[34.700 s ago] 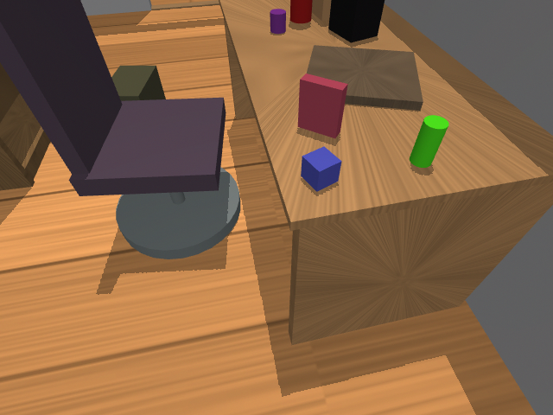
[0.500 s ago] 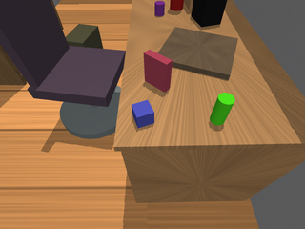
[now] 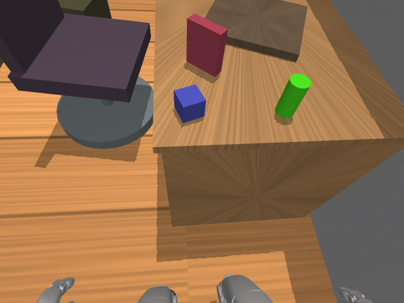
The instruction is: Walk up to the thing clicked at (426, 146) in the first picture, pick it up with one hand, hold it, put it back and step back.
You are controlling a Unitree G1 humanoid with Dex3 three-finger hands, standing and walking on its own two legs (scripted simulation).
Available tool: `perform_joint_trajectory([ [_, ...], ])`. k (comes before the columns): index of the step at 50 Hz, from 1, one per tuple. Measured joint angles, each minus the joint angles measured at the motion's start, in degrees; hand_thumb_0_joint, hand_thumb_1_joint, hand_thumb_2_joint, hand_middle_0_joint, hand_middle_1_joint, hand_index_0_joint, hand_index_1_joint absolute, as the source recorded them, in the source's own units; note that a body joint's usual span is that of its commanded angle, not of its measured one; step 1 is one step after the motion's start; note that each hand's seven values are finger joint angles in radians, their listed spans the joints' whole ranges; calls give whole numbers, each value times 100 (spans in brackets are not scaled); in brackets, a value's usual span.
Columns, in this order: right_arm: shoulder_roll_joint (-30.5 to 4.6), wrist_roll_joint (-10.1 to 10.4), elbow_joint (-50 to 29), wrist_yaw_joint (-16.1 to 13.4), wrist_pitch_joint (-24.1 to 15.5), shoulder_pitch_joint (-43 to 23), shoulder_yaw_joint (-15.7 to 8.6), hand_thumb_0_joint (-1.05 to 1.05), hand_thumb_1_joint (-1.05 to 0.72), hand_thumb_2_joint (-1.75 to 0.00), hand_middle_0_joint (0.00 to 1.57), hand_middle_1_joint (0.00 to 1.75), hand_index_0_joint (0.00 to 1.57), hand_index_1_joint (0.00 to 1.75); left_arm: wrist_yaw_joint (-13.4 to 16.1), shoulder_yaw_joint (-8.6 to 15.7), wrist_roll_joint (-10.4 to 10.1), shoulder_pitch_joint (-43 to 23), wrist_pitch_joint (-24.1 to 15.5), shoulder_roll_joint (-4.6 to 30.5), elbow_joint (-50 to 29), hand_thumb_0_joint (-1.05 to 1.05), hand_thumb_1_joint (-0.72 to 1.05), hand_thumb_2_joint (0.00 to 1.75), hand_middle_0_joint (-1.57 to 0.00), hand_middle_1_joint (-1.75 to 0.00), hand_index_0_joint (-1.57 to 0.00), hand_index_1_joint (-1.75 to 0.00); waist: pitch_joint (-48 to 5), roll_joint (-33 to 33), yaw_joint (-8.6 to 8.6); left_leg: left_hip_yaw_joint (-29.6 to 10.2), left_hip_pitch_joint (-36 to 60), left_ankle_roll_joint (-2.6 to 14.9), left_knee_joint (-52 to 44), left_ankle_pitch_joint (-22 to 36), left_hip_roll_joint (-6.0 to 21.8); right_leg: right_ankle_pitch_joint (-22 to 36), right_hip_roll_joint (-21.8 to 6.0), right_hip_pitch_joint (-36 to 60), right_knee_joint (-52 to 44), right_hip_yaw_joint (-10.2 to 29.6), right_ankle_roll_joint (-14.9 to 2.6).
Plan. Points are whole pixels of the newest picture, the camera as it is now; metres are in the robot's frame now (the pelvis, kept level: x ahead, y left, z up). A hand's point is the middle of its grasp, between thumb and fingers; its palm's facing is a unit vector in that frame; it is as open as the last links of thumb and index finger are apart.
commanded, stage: step back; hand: right
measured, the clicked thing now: (291, 97) +0.57 -0.22 +0.01
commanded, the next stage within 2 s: none
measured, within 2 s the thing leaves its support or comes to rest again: neither
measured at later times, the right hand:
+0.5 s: hand out of the picture -0.02 -0.29 -0.16, palm faces -0.11 +0.90 -0.42, open 7.4 cm
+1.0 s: hand out of the picture -0.15 -0.34 -0.15, palm faces -0.02 +0.92 -0.39, open 7.4 cm
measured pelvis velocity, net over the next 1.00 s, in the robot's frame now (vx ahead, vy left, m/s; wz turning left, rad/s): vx -0.27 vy -0.06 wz -0.02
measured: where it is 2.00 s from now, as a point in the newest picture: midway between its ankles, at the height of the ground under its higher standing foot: outside the picture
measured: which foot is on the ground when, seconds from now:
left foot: down 0.00-0.16, up 0.18-0.48, down 0.50-0.88, up 0.90-1.00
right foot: up 0.00-0.12, down 0.14-0.52, up 0.54-0.84, down 0.86-1.00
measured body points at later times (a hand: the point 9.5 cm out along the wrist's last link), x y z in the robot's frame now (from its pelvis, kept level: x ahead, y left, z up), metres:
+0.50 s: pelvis -0.12 -0.02 -0.01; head -0.05 -0.02 +0.43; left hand +0.00 +0.30 -0.12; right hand -0.02 -0.34 -0.13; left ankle -0.14 +0.10 -0.74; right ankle -0.06 -0.14 -0.73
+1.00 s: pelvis -0.27 -0.06 -0.01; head -0.22 -0.08 +0.44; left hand -0.20 +0.25 -0.12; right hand -0.15 -0.38 -0.13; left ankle -0.23 +0.09 -0.67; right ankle -0.26 -0.18 -0.73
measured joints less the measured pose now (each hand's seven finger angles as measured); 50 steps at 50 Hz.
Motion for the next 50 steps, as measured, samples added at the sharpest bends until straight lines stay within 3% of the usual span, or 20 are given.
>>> perform_joint_trajectory([
  [4,-67,0,-179,17,11,-64,34,0,-90,-90,21,30,20,30,-54,34,20,148,-30,-46,-28,1,91,90,-20,-30,-21,-30,4,72,29,125,-202,-66,172,46,81,161,-263,492,-1226,-266,-25],
  [6,-127,16,-229,38,49,-99,41,0,-90,-90,21,30,20,30,-79,55,38,215,-71,-73,-18,1,91,90,-20,-30,-21,-30,-42,135,64,175,-356,-127,368,19,136,519,-358,806,-2018,-437,-112],
  [8,-221,53,-219,49,104,-167,33,0,-90,-90,21,30,20,30,-85,81,91,275,-128,-157,18,1,91,90,-20,-30,-21,-30,-69,338,67,118,-524,-205,620,-26,265,894,-289,991,-2495,-583,-219],
  [9,-246,80,-186,36,135,-194,16,0,-90,-90,21,30,20,30,-104,76,100,307,-135,-208,18,1,91,90,-20,-30,-21,-30,-79,431,25,-60,-602,-202,768,-294,202,894,-263,964,-2457,-653,-251],
  [11,-242,105,-116,-6,193,-192,-2,0,-90,-90,21,30,20,30,-144,43,109,390,-146,-245,-43,1,91,90,-20,-30,-21,-30,-148,379,95,-431,-839,-200,1686,-1200,-222,910,-371,852,-2380,-602,-309],
  [14,-310,175,-82,-33,169,-104,13,0,-90,-90,21,30,20,30,-111,15,85,436,-135,-328,-138,1,91,90,-20,-30,-21,-30,-240,388,158,-796,-994,-212,2830,-1394,-676,1129,-492,787,-2578,-570,-304],
  [17,-370,183,-88,-64,115,30,42,0,-90,-90,21,30,20,30,-70,14,105,360,-129,-350,-302,1,91,90,-20,-30,-21,-30,-278,423,165,-852,-837,-270,3024,-1438,-764,1306,-556,664,-2688,-652,-298],
  [22,-361,122,-68,-61,108,147,57,0,-90,-90,21,30,20,30,-3,-3,104,137,-176,-280,-642,1,90,90,-20,-30,-21,-30,-186,355,158,-549,-209,-281,1738,-1498,-483,1441,-680,366,-2538,-870,-262],
  [25,-314,69,-65,-12,27,168,29,0,-90,-90,21,30,20,30,-24,-28,56,21,-125,-173,-736,1,90,90,-20,-30,-21,-30,-134,229,100,-352,275,-171,389,-658,-340,1402,-792,92,-2187,-975,-186],
  [26,-243,33,-38,-5,7,132,13,0,-90,-90,21,30,20,30,-31,-17,40,-28,-96,-119,-717,1,90,90,-20,-30,-21,-30,-59,67,130,-274,302,-138,332,-522,-429,1400,-880,34,-2070,-895,-176],
  [27,-202,13,-36,29,7,112,25,0,-90,-90,21,30,20,30,-28,-1,21,-42,-63,-103,-672,1,91,90,-20,-30,-21,-30,-30,2,165,-220,273,-112,384,-518,-435,1078,-813,-35,-1898,-763,-188],
  [30,-117,-29,-66,79,-18,109,75,0,-90,-90,21,30,20,30,-3,53,3,8,41,-96,-483,1,91,90,-20,-30,-21,-30,-107,69,71,-317,170,-83,357,-402,-249,21,-190,-325,-458,-269,-220],
  [32,-59,-28,-83,52,-10,98,104,0,-90,-90,21,30,20,30,-3,92,-36,89,44,-63,-413,1,91,90,-20,-30,-21,-30,-190,45,89,-313,142,-105,167,-218,-149,-22,52,-421,332,-92,-223],
  [34,-46,-31,-126,34,5,47,102,0,-90,-90,21,30,20,30,-20,124,-34,196,15,-42,-392,1,91,90,-20,-30,-21,-30,-230,40,137,-276,82,-118,42,-62,-59,22,111,-352,638,-43,-158],
  [39,-103,-31,-380,10,-20,-148,55,0,-90,-90,21,30,20,30,-54,154,21,412,-9,-23,-308,1,91,90,-20,-30,-21,-30,-175,94,199,-170,-194,-175,50,195,131,-26,-155,282,-357,-172,11],
  [43,-241,1,-528,36,59,-290,52,0,-90,-90,21,30,20,30,-94,139,48,533,-105,-40,-189,1,91,90,-20,-30,-21,-30,-193,206,258,-90,-598,-352,442,231,297,656,-438,997,-2286,-480,-118],
  [44,-314,20,-514,39,94,-340,32,0,-90,-90,21,30,20,30,-93,142,81,518,-133,-115,-119,1,91,90,-20,-30,-21,-30,-154,390,226,-193,-704,-362,590,222,403,733,-332,1030,-2392,-581,-163],
  [45,-351,47,-478,25,138,-354,1,0,-90,-90,21,30,20,30,-116,126,106,530,-140,-182,-87,1,91,90,-20,-30,-21,-30,-148,512,167,-411,-813,-314,764,-103,335,761,-285,979,-2331,-678,-198],
  [47,-338,77,-372,-27,221,-293,-34,0,-90,-90,21,30,20,30,-159,67,133,623,-151,-228,-105,1,91,90,-20,-30,-21,-30,-247,434,238,-738,-1088,-265,1698,-1054,-142,814,-407,781,-2190,-622,-262],
  [50,-394,148,-279,-53,208,-109,-29,0,-90,-90,21,30,20,30,-125,25,138,673,-136,-323,-117,1,91,90,-20,-30,-21,-30,-340,406,262,-979,-1263,-236,2941,-1244,-678,1066,-571,672,-2360,-595,-266],
])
